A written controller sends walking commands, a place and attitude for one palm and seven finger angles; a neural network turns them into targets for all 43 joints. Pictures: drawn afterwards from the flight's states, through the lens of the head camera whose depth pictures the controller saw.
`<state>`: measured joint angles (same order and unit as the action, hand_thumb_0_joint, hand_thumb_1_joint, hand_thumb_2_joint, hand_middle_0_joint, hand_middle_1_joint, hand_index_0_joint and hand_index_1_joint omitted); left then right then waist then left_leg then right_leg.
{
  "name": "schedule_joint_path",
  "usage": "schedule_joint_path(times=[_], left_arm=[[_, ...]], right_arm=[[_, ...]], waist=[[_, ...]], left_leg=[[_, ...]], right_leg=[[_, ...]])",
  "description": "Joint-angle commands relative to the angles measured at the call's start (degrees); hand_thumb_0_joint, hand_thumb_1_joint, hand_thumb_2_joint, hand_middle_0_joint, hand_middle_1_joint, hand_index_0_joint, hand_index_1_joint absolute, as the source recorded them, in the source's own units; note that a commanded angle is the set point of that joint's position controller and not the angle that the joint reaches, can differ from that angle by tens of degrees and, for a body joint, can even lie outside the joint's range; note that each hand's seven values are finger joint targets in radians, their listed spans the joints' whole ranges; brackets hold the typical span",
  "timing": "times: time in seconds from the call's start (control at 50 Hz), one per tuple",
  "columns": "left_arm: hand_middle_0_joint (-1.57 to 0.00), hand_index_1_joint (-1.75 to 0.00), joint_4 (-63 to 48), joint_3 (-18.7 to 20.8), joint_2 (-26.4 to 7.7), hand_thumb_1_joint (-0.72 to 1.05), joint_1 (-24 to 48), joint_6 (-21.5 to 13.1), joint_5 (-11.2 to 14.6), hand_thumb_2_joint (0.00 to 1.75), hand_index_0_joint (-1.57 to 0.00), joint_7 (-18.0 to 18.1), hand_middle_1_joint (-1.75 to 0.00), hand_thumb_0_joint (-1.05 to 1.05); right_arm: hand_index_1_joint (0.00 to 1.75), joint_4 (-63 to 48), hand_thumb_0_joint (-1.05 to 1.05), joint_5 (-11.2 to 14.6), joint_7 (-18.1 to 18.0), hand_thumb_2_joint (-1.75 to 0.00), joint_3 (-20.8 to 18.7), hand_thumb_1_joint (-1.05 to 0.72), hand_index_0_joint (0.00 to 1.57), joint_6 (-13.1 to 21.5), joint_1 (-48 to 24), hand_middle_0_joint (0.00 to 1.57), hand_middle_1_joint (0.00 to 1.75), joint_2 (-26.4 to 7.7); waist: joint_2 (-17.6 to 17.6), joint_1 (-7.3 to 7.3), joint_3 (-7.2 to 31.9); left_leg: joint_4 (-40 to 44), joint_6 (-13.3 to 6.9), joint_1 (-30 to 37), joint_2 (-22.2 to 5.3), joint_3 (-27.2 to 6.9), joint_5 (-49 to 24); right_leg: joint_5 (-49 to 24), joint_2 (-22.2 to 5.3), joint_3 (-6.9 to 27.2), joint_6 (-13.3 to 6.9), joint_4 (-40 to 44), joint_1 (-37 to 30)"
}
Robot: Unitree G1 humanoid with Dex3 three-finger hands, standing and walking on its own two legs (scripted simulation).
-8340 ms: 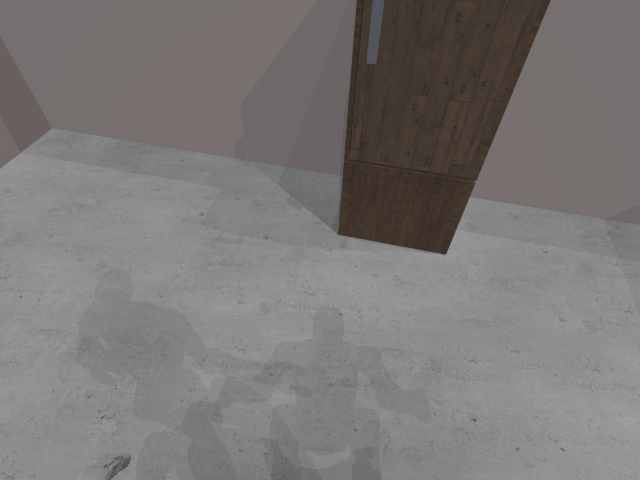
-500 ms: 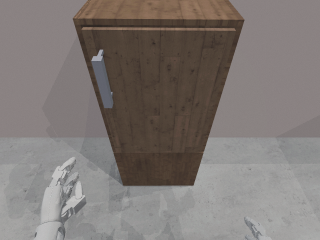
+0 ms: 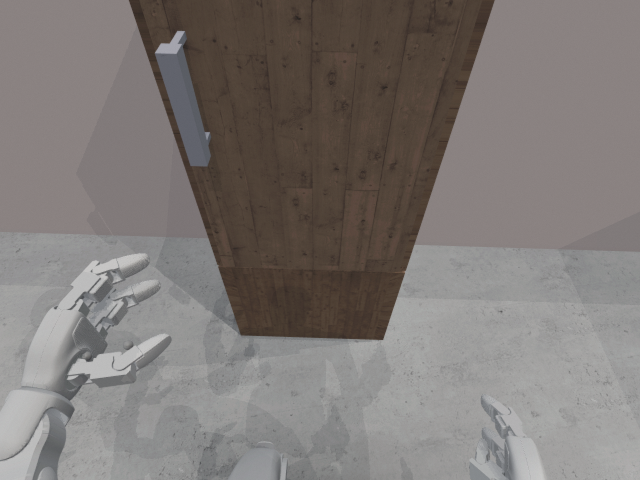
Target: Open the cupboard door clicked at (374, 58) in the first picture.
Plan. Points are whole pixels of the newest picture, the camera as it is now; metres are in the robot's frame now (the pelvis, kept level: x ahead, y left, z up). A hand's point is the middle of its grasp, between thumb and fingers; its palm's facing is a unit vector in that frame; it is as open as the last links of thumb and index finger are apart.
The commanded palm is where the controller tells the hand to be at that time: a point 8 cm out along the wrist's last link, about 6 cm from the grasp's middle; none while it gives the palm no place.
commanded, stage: raise the hand with hooked fingers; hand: left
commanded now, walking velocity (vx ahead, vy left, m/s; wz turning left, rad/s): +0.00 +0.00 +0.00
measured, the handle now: (190, 102) +0.57 +0.23 +0.17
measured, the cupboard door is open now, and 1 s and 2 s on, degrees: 0 0 0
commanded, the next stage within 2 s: move the hooked fingers beside the handle in 1.40 s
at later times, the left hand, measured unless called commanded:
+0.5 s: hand (54, 279) +0.28 +0.29 +0.15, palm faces +0.07 -1.00 -0.04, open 13.1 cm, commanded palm +0.25 +0.34 +0.14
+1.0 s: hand (20, 225) +0.30 +0.31 +0.20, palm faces +0.07 -1.00 -0.03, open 13.9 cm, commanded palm +0.26 +0.35 +0.19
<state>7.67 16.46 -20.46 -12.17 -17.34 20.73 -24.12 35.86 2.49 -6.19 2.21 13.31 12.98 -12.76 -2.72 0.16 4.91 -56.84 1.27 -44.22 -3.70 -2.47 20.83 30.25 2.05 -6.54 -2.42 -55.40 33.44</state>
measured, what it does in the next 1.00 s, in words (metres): rises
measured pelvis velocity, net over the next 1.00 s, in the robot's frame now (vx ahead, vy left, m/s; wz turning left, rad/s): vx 0.01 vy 0.03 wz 0.00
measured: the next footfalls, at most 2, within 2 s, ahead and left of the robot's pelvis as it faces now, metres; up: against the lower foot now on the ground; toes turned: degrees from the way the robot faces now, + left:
none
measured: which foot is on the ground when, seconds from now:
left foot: down 0.00-1.00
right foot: down 0.00-1.00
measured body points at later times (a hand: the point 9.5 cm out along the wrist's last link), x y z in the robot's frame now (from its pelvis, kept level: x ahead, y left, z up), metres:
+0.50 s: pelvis +0.02 +0.04 +0.03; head +0.03 +0.05 +0.48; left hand +0.27 +0.34 +0.15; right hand +0.20 -0.20 -0.02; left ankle +0.08 +0.13 -0.68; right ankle -0.02 -0.09 -0.68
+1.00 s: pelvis +0.01 +0.03 +0.05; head +0.00 +0.02 +0.50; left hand +0.29 +0.36 +0.20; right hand +0.17 -0.21 -0.02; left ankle +0.08 +0.13 -0.68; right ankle -0.02 -0.09 -0.68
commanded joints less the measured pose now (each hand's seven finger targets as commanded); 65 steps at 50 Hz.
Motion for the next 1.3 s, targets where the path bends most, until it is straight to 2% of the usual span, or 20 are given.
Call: schedule_joint_path(times=[0.0,0.04,0.06,0.08,0.1,0.12,0.18,0.3,0.34,0.4,0.46,0.58,0.74,0.82,0.92,1.04,1.12,1.14,1.2,1.28], left_arm=[[-0.26,-0.84,-8.82,14.13,-11.67,0.06,-3.18,4.8,4.78,0.54,-0.26,1.56,-0.84,0.0],[-0.26,-0.87,-11.37,16.5,-11.99,0.01,-3.12,2.47,5.26,0.52,-0.26,3.86,-0.87,0.0],[-0.27,-0.88,-13.96,14.65,-10.23,-0.01,-2.49,0.7,4.76,0.51,-0.27,4.62,-0.88,0.0],[-0.27,-0.9,-15.11,13.34,-9.03,-0.03,-2.03,-1.03,4.23,0.5,-0.27,5.36,-0.9,0.0],[-0.27,-0.92,-15.0,11.19,-7.56,-0.06,-1.85,-2.25,3.18,0.49,-0.27,5.71,-0.92,0.0],[-0.27,-0.93,-15.31,9.12,-6.52,-0.08,-0.23,-3.15,2.43,0.48,-0.27,5.82,-0.93,0.0],[-0.27,-0.98,-12.12,6.57,-6.7,-0.15,3.59,-2.91,1.35,0.45,-0.27,3.95,-0.98,0.0],[-0.29,-1.07,-18.01,10.15,-13.17,-0.29,10.41,-0.24,1.18,0.39,-0.29,2.89,-1.07,0.0],[-0.29,-1.1,-19.17,12.13,-15.22,-0.34,12.35,0.05,1.14,0.37,-0.29,4.27,-1.1,0.0],[-0.29,-1.14,-16.9,11.16,-12.68,-0.41,12.76,1.41,1.51,0.34,-0.29,5.42,-1.14,0.0],[-0.3,-1.18,-12.41,9.4,-11.72,-0.48,15.36,5.5,1.13,0.31,-0.3,4.5,-1.18,0.0],[-0.3,-1.2,-9.12,8.02,-13.47,-0.5,23.43,12.94,0.04,0.3,-0.3,2.32,-1.2,0.0],[-0.3,-1.2,-12.44,13.51,-19.93,-0.5,32.4,9.72,-0.36,0.3,-0.3,3.46,-1.2,0.0],[-0.3,-1.2,-5.46,12.48,-19.22,-0.5,33.13,13.0,-0.31,0.3,-0.3,1.76,-1.2,0.0],[-0.3,-1.2,0.77,10.42,-18.28,-0.5,33.05,17.98,0.06,0.3,-0.3,-0.81,-1.2,0.0],[-0.3,-1.2,-4.9,13.73,-21.27,-0.5,33.58,14.39,1.0,0.3,-0.3,0.09,-1.2,0.0],[-0.3,-1.2,-7.46,15.68,-22.68,-0.5,35.15,11.14,0.04,0.3,-0.3,1.87,-1.2,0.0],[-0.3,-1.2,-7.53,15.87,-23.03,-0.5,35.18,10.91,-0.02,0.3,-0.3,2.24,-1.2,0.0],[-0.3,-1.2,-6.02,14.3,-21.04,-0.5,34.85,11.16,-0.38,0.3,-0.3,1.99,-1.2,0.0],[-0.3,-1.2,-2.0,12.26,-19.05,-0.5,33.4,13.66,0.21,0.3,-0.3,0.47,-1.2,0.0]], right_arm=[[0.3,-11.46,0.0,0.3,-0.71,-0.9,-4.14,-0.9,0.2,2.13,-3.48,0.2,0.3,-8.22],[0.3,-11.5,0.0,-0.07,0.01,-0.9,-4.45,-0.9,0.2,2.33,-2.88,0.2,0.3,-7.76],[0.3,-11.63,0.0,-0.06,0.48,-0.9,-4.38,-0.9,0.2,2.61,-2.35,0.2,0.3,-7.66],[0.3,-11.37,0.0,-0.26,0.89,-0.9,-4.6,-0.9,0.2,2.81,-1.44,0.2,0.3,-7.65],[0.3,-10.92,0.0,-0.19,1.19,-0.9,-4.78,-0.9,0.2,2.93,-1.12,0.2,0.3,-8.0],[0.3,-10.69,0.0,-0.23,1.33,-0.9,-4.92,-0.9,0.2,3.04,-0.61,0.2,0.3,-8.42],[0.3,-9.69,0.0,0.15,1.09,-0.9,-5.11,-0.9,0.2,3.24,0.57,0.2,0.3,-9.86],[0.3,-10.01,0.0,0.56,-0.34,-0.9,-4.53,-0.9,0.2,3.68,-0.69,0.2,0.3,-9.95],[0.3,-9.92,0.0,0.34,-0.42,-0.9,-3.92,-0.9,0.2,3.61,-0.92,0.2,0.3,-9.88],[0.3,-9.91,0.0,0.55,-0.16,-0.9,-3.27,-0.9,0.2,3.3,-1.84,0.2,0.3,-9.29],[0.3,-10.26,0.0,1.09,-0.18,-0.9,-2.99,-0.9,0.2,2.43,-2.44,0.2,0.3,-9.67],[0.3,-11.52,0.0,1.67,-0.99,-0.9,-2.19,-0.9,0.2,1.46,-3.02,0.2,0.3,-10.12],[0.3,-10.3,0.0,0.87,-1.32,-0.9,-1.13,-0.9,0.2,2.19,-3.42,0.2,0.3,-9.69],[0.3,-9.65,0.0,1.63,-1.66,-0.9,-1.08,-0.9,0.2,2.15,-3.97,0.2,0.3,-9.85],[0.3,-10.2,0.0,2.36,-1.91,-0.9,-1.29,-0.9,0.2,1.78,-3.77,0.2,0.3,-10.3],[0.3,-10.7,0.0,1.8,-0.98,-0.9,-1.79,-0.9,0.2,2.11,-3.7,0.2,0.3,-10.16],[0.3,-10.21,0.0,1.39,-0.81,-0.9,-1.88,-0.9,0.2,2.53,-3.4,0.2,0.3,-9.81],[0.3,-9.81,0.0,1.25,-0.91,-0.9,-1.84,-0.9,0.2,2.44,-3.19,0.2,0.3,-9.79],[0.3,-9.43,0.0,1.48,-1.13,-0.9,-1.9,-0.9,0.2,2.56,-3.37,0.2,0.3,-9.65],[0.3,-9.4,0.0,1.94,-1.5,-0.9,-2.02,-0.9,0.2,2.33,-3.52,0.2,0.3,-9.9]], waist=[[5.3,3.68,13.21],[6.58,4.39,14.0],[3.51,3.94,13.55],[3.69,3.27,13.58],[1.57,2.54,11.93],[1.63,1.02,10.74],[2.01,-0.74,8.0],[-4.36,0.93,14.29],[-4.91,1.57,13.53],[-5.55,1.33,10.06],[-5.8,1.19,6.66],[-3.2,0.79,5.85],[-5.28,1.3,9.76],[-5.96,1.14,6.08],[-1.04,1.15,3.9],[0.5,1.89,7.25],[-4.97,1.81,8.63],[-3.36,1.7,8.22],[-5.59,1.4,7.55],[-0.66,1.02,5.52]], left_leg=[[9.08,-2.93,12.87,3.13,0.79,-10.75],[10.07,-2.72,14.75,3.15,0.82,-14.26],[10.95,-2.76,16.65,3.27,1.32,-15.64],[11.68,-2.78,18.46,3.26,1.59,-16.48],[12.14,-2.9,20.08,3.18,1.9,-16.75],[12.17,-3.15,20.93,3.07,1.84,-16.03],[13.06,-3.34,21.03,2.88,1.46,-12.43],[16.89,-3.3,28.34,2.52,0.42,-13.66],[18.07,-3.02,29.03,2.38,-0.33,-13.86],[20.32,-2.42,29.87,2.11,-1.08,-12.39],[22.46,-2.08,29.15,2.08,-1.38,-9.56],[25.58,-2.41,30.58,2.26,-2.24,-4.33],[27.38,-2.13,36.73,2.25,-2.72,-7.68],[29.03,-2.23,35.29,2.57,-2.35,-4.69],[28.92,-2.87,33.27,3.32,-1.26,-4.96],[26.92,-3.32,34.42,3.64,0.26,-9.46],[26.75,-3.23,36.2,3.77,0.87,-10.88],[26.43,-3.37,35.49,3.74,1.09,-11.21],[26.37,-3.33,35.81,3.78,1.5,-11.8],[25.96,-3.59,34.25,3.89,1.71,-11.39]], right_leg=[[-21.7,-4.42,11.28,5.52,17.07,-7.99],[-29.62,-3.4,9.24,5.56,15.27,-9.4],[-32.0,-2.8,7.91,5.02,14.56,-8.22],[-32.27,-1.99,6.19,4.58,13.87,-7.19],[-30.3,-1.02,4.77,3.84,13.51,-4.66],[-27.77,-0.55,4.16,3.68,13.66,-2.22],[-20.87,-0.2,4.04,3.13,15.34,0.13],[-18.73,-0.29,3.2,1.72,17.22,-4.23],[-18.3,0.19,2.67,1.25,17.46,-5.21],[-17.22,0.41,1.67,1.15,18.6,-4.94],[-15.96,0.48,1.54,1.12,20.24,-5.33],[-13.54,0.32,1.9,1.33,23.51,-6.64],[-15.34,0.63,2.24,0.68,25.85,-10.9],[-14.2,0.24,2.39,0.95,27.77,-10.65],[-13.94,-0.09,2.86,1.36,29.93,-11.06],[-16.4,-0.18,4.17,1.58,30.0,-13.03],[-17.94,-0.12,4.51,1.57,29.42,-13.05],[-18.4,-0.22,4.77,1.68,29.58,-13.74],[-19.99,-0.47,4.86,1.85,29.41,-13.36],[-20.92,-0.72,5.33,2.5,29.89,-12.88]])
